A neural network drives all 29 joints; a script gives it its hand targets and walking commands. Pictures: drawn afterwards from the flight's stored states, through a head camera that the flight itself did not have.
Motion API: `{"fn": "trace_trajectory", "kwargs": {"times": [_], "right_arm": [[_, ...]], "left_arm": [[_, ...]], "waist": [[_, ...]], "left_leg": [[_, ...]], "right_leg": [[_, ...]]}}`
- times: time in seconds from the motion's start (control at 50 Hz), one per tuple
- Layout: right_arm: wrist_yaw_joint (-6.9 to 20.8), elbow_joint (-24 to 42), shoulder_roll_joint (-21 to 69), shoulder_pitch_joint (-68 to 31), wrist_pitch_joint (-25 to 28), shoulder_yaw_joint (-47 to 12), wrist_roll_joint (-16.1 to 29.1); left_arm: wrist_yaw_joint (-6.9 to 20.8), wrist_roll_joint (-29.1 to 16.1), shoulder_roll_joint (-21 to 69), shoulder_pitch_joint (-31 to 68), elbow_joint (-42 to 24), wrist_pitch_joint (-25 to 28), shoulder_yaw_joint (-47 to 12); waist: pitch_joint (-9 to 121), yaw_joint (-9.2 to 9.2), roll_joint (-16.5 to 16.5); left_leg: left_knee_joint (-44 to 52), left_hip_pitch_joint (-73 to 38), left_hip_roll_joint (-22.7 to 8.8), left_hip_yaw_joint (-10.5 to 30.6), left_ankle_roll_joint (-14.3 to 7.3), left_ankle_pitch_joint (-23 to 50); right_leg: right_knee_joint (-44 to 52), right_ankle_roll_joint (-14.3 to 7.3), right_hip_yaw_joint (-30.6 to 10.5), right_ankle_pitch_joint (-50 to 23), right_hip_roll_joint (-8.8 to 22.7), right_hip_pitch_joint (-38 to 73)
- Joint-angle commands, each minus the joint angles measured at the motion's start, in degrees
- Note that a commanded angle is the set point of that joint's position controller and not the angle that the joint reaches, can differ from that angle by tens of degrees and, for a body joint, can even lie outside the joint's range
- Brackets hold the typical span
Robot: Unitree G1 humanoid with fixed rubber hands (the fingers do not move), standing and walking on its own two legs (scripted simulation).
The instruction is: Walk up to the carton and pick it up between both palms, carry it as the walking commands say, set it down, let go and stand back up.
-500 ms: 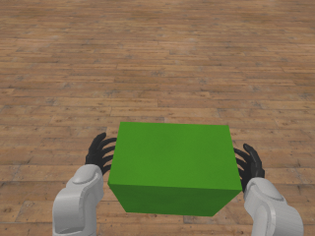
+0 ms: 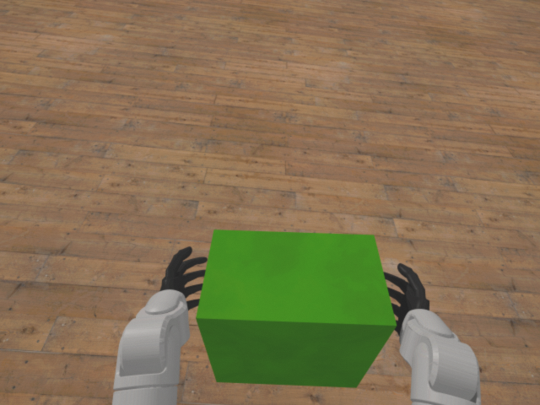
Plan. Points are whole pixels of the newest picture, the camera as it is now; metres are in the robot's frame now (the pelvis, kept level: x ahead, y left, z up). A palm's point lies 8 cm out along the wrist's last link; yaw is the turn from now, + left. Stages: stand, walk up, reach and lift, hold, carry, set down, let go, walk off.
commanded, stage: carry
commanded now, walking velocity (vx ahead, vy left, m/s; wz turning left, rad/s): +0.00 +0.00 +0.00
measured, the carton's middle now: (289, 313) +0.29 -0.01 -0.05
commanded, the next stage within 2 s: none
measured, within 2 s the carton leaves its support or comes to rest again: neither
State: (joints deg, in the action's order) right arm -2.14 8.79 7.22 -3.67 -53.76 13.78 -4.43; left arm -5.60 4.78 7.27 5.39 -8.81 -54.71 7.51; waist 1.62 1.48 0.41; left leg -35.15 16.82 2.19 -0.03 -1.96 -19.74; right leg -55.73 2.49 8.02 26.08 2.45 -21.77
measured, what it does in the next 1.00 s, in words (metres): steps on the spot: right foot, then left foot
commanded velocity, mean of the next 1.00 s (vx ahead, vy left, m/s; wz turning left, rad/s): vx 0.00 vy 0.00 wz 0.00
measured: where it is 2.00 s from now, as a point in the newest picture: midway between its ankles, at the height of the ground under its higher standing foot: outside the picture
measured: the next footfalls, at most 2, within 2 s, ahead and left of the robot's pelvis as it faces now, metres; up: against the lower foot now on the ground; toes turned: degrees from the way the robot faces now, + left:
right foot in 0.16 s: +0.00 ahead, -0.10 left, -0.01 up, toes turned -9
left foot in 0.24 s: +0.03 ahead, +0.13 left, +0.00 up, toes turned +3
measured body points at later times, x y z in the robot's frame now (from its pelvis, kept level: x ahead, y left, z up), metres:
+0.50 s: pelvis -0.01 +0.08 +0.00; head +0.00 +0.10 +0.45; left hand +0.26 +0.25 +0.02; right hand +0.27 -0.09 +0.03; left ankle -0.01 +0.13 -0.74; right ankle -0.06 -0.08 -0.71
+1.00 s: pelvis -0.02 +0.03 +0.00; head -0.03 +0.02 +0.45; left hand +0.26 +0.18 +0.05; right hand +0.25 -0.16 +0.04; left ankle -0.01 +0.13 -0.74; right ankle -0.04 -0.07 -0.74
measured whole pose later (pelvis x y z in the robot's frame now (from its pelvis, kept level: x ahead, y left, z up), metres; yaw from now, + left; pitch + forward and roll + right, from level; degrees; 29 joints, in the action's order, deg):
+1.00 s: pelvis -0.02 +0.03 +0.00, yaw +0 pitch +2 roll +0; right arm -4.0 11.6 7.3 -5.2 -53.5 11.7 -5.8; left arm -4.5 5.4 7.4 6.2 -9.2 -52.5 8.2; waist 3.3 -0.6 1.2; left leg -31.3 18.7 0.5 -3.4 -1.9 -14.7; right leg -32.3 -0.9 8.9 18.1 3.0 -16.2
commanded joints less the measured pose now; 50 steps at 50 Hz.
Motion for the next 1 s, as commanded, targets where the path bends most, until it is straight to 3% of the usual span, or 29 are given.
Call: {"fn": "trace_trajectory", "kwargs": {"times": [0.0,0.02,0.04,0.06,0.08,0.1,0.14,0.16,0.18,0.22,0.24,0.26,0.28,0.3,0.34,0.36,0.4,0.42,0.44,0.5,0.56,0.58,0.6,0.68,0.72,0.78,0.82,0.9,0.98], "right_arm": [[7.8,14.9,39.1,-27.8,7.5,-38.3,13.9],[7.4,19.0,39.5,-28.5,8.0,-40.6,15.2],[6.8,27.4,43.0,-29.3,7.1,-46.6,19.1],[6.4,28.9,44.4,-28.1,4.9,-49.2,20.4],[6.1,26.6,41.5,-28.1,3.5,-49.3,18.7],[5.5,32.4,42.7,-29.0,1.9,-52.1,20.5],[3.3,26.7,41.2,-17.8,-3.1,-48.6,15.9],[3.5,22.0,35.8,-14.5,-5.1,-45.6,14.0],[3.7,22.3,36.0,-13.6,-6.5,-45.5,14.2],[4.0,17.1,31.9,-15.4,-9.3,-43.7,14.5],[4.3,5.0,27.5,-16.4,-8.4,-36.5,9.6],[5.3,-9.9,22.3,-18.4,-5.7,-28.5,3.8],[6.0,-11.9,23.2,-21.4,-2.8,-27.5,2.7],[6.8,0.2,29.4,-26.4,0.0,-33.0,6.8],[7.8,4.2,33.6,-29.9,3.9,-34.4,8.5],[8.1,3.2,34.7,-31.0,5.6,-32.8,8.4],[7.4,13.2,39.1,-33.8,7.9,-35.8,12.8],[7.3,12.6,38.3,-32.4,8.3,-35.3,12.2],[6.7,19.5,40.8,-32.6,8.0,-38.7,15.1],[5.6,13.4,38.5,-24.5,4.7,-38.3,13.0],[6.2,-1.1,32.6,-18.1,3.2,-33.4,7.3],[6.2,3.0,33.0,-19.6,3.2,-35.3,9.0],[6.4,0.1,31.9,-18.9,3.2,-34.2,7.7],[5.9,11.6,38.9,-25.6,2.6,-40.1,12.4],[6.1,10.6,38.7,-24.9,2.1,-40.2,12.1],[6.1,6.9,36.0,-26.8,1.8,-38.3,10.1],[5.7,15.7,39.7,-28.9,1.0,-42.4,14.6],[5.9,5.3,36.7,-25.4,-0.3,-38.7,11.2],[6.4,10.6,39.3,-30.0,0.6,-41.3,14.0]], "left_arm": [[8.0,-15.7,45.5,31.8,-16.9,8.7,-39.7],[8.0,-15.7,45.5,31.1,-19.1,8.8,-39.2],[7.9,-18.1,49.0,30.7,-25.8,8.1,-41.6],[8.0,-18.6,50.4,27.7,-25.2,6.2,-42.1],[8.4,-16.4,46.2,20.1,-19.4,4.4,-38.7],[8.5,-18.3,46.9,18.2,-25.2,2.9,-39.7],[8.7,-17.8,41.8,15.8,-25.8,-2.1,-38.8],[8.2,-14.3,36.4,12.2,-20.1,-3.5,-34.9],[8.1,-14.5,36.3,10.1,-20.0,-4.7,-34.8],[7.6,-12.8,32.0,11.4,-19.1,-7.5,-34.4],[7.9,-9.0,27.5,14.3,-8.1,-6.8,-28.5],[8.4,-3.2,21.9,17.9,6.1,-4.2,-21.3],[8.9,-2.4,22.9,22.1,8.3,-1.1,-20.9],[9.1,-6.3,30.4,24.9,-0.1,1.4,-25.9],[10.0,-10.1,36.0,30.7,-3.3,5.1,-29.4],[10.2,-11.6,38.5,34.5,-3.4,6.5,-31.0],[9.7,-16.9,43.3,38.7,-13.6,8.7,-35.5],[9.6,-17.0,42.8,38.1,-13.4,9.1,-35.5],[9.1,-19.7,44.9,38.4,-21.0,8.7,-38.8],[8.2,-16.9,42.2,29.0,-14.8,5.5,-36.5],[8.5,-10.5,34.5,23.3,-3.2,4.7,-30.1],[8.5,-10.9,35.1,21.6,-4.7,4.6,-30.0],[8.6,-9.6,33.9,21.3,-2.3,4.8,-28.7],[8.9,-14.7,40.4,28.1,-12.8,4.2,-33.4],[9.5,-14.0,40.3,25.7,-9.6,3.5,-32.1],[10.1,-11.4,38.2,23.9,-2.5,3.4,-28.4],[9.7,-14.8,41.4,24.5,-11.3,2.8,-31.5],[9.7,-11.1,37.3,22.7,-3.6,1.9,-27.7],[9.9,-12.8,39.9,25.7,-8.1,2.8,-29.5]], "waist": [[16.8,-0.46,18.3],[19.4,0.21,12.8],[22.1,0.67,-3.5],[26.0,-0.90,-19.8],[27.1,-1.10,-18.9],[23.7,-1.04,-19.0],[23.6,-1.00,-12.3],[22.1,-1.64,-16.0],[19.4,-2.38,-14.3],[15.3,-0.81,11.0],[13.7,-0.62,13.5],[12.9,-1.14,12.9],[12.0,-1.56,9.2],[12.8,-1.42,8.9],[13.1,-1.75,6.7],[13.7,-1.86,9.4],[18.9,-2.03,8.7],[20.1,-2.20,8.5],[21.3,-2.29,7.9],[22.8,-2.27,6.6],[20.5,-2.30,6.3],[20.1,-2.22,5.9],[19.3,-2.10,6.8],[18.5,-1.46,2.6],[21.2,-1.93,-2.2],[18.6,-2.23,-6.7],[17.6,-2.12,-4.9],[18.6,-2.03,-3.0],[18.0,-1.97,-2.6]], "left_leg": [[3.5,-21.2,-2.7,-4.3,26.4,97.8],[-7.2,-21.2,-1.2,-3.0,25.7,97.9],[-23.2,-11.8,-0.1,-0.6,21.6,59.7],[-33.9,-0.7,-3.4,3.8,10.6,-8.3],[-26.4,6.1,-6.0,7.7,5.0,-15.3],[-11.5,8.3,-7.4,7.3,2.0,-17.2],[-1.1,3.7,-0.2,-3.1,-0.1,-12.6],[6.8,-1.9,-1.3,-3.3,0.3,-5.6],[11.4,-8.2,-3.7,-1.6,0.8,7.9],[11.4,-9.5,-15.8,12.8,-0.4,35.3],[12.4,-7.3,-19.0,18.0,-3.8,38.8],[12.5,-6.4,-17.9,16.1,-3.8,39.4],[14.2,-5.8,-16.5,13.4,-1.9,35.6],[15.2,-7.4,-14.8,11.0,-0.8,30.3],[15.4,-9.4,-13.5,10.7,0.7,31.6],[15.4,-10.6,-13.0,10.0,1.0,31.0],[13.3,-16.4,-13.1,9.9,0.1,37.6],[12.5,-18.5,-13.4,9.9,-0.4,39.9],[12.0,-19.4,-13.8,10.4,-0.4,42.1],[11.8,-20.1,-14.3,11.3,-2.2,39.8],[11.1,-19.2,-14.4,10.4,-3.1,45.6],[11.3,-18.4,-14.1,10.3,-3.6,45.3],[10.7,-17.4,-13.8,9.2,-4.4,45.0],[10.1,-7.9,-10.9,5.7,-2.9,26.8],[8.4,-6.1,-8.7,2.4,-1.6,22.9],[9.1,-4.5,-7.7,0.9,-1.2,15.8],[9.4,-4.6,-8.1,1.5,-0.7,15.5],[9.2,-3.5,-8.1,1.1,-0.4,14.2],[9.1,-3.3,-8.2,1.1,-0.1,15.8]], "right_leg": [[29.4,-0.8,9.9,14.0,-4.8,2.9],[41.1,-3.3,8.9,8.4,-3.7,7.2],[48.2,-6.7,3.2,-11.8,3.0,16.3],[38.0,-10.8,-8.6,-35.2,14.9,23.5],[27.5,-12.8,-12.6,-47.8,17.4,26.7],[25.3,-10.6,-11.4,-48.5,16.0,26.1],[25.4,-8.0,-3.3,-38.8,11.9,22.7],[26.5,-8.6,-4.1,-29.0,12.8,16.1],[25.4,-6.5,-3.8,-29.0,11.3,9.9],[14.4,-2.1,0.6,-5.8,2.9,-2.1],[14.9,-1.2,-2.6,3.8,1.2,-2.3],[14.9,-1.7,-4.7,5.6,1.9,-0.7],[14.8,-1.6,-4.2,3.5,1.5,-0.5],[14.5,-1.9,-4.3,1.5,1.4,-0.9],[14.8,-2.1,-4.8,0.6,0.7,-1.4],[14.1,-2.0,-4.7,0.2,0.8,-2.3],[14.1,-2.2,-4.9,0.3,0.5,-2.7],[13.5,-1.8,-4.7,0.5,0.6,-3.6],[12.6,-1.7,-4.5,0.7,0.5,-3.7],[12.1,-2.0,-4.6,1.5,0.9,-3.6],[16.0,-2.2,-4.3,2.7,1.2,-2.7],[17.5,-2.1,-3.8,3.2,0.8,-1.4],[20.2,-2.3,-4.0,2.6,1.3,-0.9],[30.7,-2.3,-3.8,-12.4,4.0,11.6],[27.6,-2.4,-4.8,-27.2,8.4,16.2],[27.0,-2.8,-4.2,-27.8,9.8,13.5],[27.7,-3.3,-4.2,-21.9,9.3,11.9],[28.5,-3.9,-4.9,-20.3,9.5,12.2],[28.2,-3.9,-5.0,-22.3,9.0,12.4]]}}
